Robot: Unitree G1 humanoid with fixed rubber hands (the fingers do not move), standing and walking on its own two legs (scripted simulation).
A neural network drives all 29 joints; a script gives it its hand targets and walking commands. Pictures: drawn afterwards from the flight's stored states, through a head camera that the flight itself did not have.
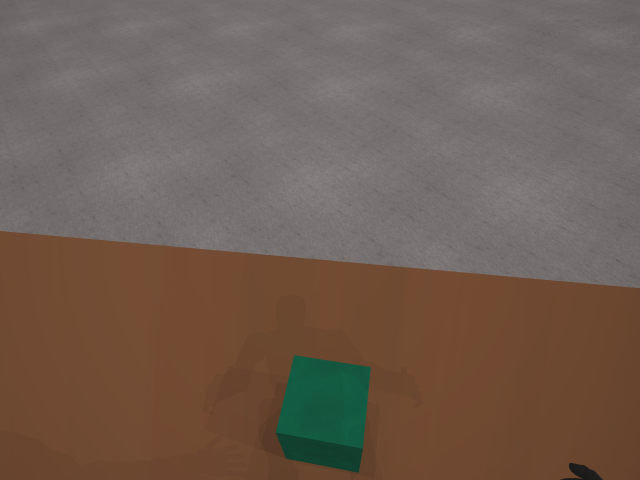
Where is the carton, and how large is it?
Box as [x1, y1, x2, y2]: [276, 355, 370, 472]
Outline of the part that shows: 294,355 276,430 277,436 286,458 358,472 362,450 370,367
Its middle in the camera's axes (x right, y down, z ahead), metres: +0.01 +0.49 +1.08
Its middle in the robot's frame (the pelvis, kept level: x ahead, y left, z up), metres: +0.42 +0.03 -0.66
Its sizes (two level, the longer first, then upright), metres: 0.210 0.200 0.250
